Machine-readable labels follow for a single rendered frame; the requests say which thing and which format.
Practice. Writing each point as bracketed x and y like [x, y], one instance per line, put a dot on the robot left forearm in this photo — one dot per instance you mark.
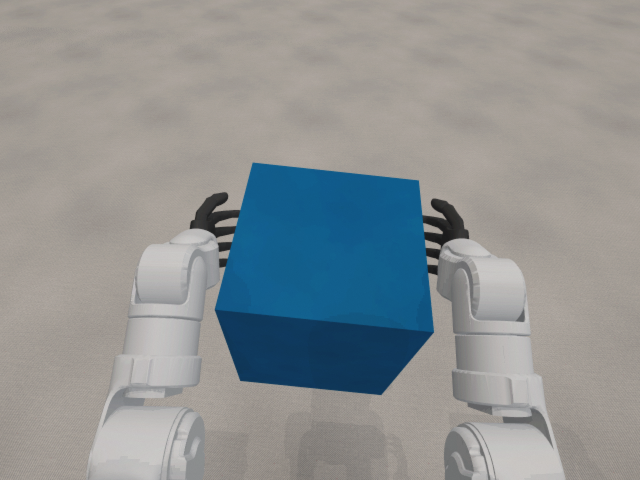
[166, 307]

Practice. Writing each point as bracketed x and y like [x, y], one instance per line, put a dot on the right robot hand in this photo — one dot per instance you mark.
[452, 228]

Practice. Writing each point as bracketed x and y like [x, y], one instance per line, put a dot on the robot right forearm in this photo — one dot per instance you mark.
[494, 373]

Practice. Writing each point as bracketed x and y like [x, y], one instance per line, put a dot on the left robot hand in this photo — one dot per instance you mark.
[206, 220]

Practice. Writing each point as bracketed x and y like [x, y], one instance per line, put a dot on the carton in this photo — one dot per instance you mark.
[326, 284]

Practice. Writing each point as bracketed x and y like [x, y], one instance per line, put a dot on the left robot upper arm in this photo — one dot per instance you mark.
[150, 443]

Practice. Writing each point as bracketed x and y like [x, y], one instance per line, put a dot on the right robot upper arm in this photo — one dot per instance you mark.
[499, 451]

